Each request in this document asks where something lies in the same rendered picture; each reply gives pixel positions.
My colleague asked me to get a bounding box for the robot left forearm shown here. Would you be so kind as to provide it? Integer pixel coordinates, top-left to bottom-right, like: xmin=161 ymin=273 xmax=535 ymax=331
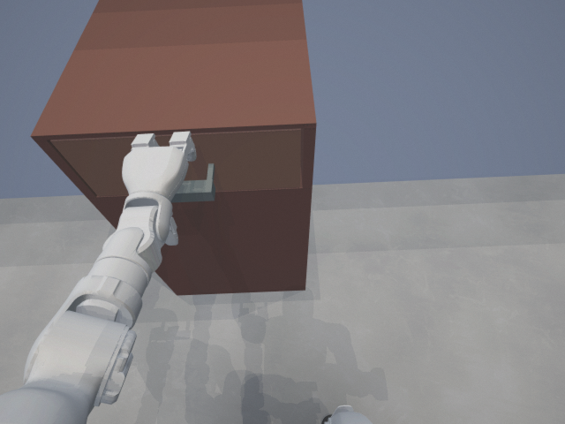
xmin=24 ymin=192 xmax=172 ymax=385

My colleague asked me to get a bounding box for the handle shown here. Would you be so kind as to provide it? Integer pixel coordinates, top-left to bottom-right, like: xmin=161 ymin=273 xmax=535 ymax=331
xmin=171 ymin=163 xmax=215 ymax=203

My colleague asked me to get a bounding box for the drawer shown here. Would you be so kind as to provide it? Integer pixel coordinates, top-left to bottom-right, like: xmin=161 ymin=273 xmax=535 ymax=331
xmin=51 ymin=128 xmax=301 ymax=196

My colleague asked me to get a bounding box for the robot right shin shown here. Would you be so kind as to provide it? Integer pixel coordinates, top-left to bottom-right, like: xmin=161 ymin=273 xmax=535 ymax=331
xmin=330 ymin=405 xmax=354 ymax=418

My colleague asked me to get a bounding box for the robot left upper arm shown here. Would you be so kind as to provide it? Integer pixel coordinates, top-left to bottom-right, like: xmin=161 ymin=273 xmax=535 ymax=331
xmin=0 ymin=310 xmax=137 ymax=424

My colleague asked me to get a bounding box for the cabinet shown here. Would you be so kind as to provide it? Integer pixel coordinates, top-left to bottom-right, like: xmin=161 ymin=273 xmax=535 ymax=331
xmin=31 ymin=0 xmax=316 ymax=296

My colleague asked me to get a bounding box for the left robot hand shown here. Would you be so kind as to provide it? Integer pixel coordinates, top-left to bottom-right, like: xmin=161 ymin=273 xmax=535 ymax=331
xmin=122 ymin=132 xmax=197 ymax=246

